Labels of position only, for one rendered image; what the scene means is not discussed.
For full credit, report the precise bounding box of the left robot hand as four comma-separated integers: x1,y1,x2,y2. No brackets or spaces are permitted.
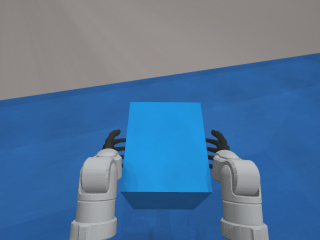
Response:
102,129,126,168

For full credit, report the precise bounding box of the right robot hand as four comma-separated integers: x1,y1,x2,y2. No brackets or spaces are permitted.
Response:
205,130,230,169

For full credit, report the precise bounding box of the carton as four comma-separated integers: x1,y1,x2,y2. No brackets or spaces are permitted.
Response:
120,102,213,210

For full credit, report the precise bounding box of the right robot forearm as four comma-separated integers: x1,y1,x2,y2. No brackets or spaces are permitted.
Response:
211,150,269,240

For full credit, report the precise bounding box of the left robot forearm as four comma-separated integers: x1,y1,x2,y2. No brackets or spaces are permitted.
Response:
69,148,122,240

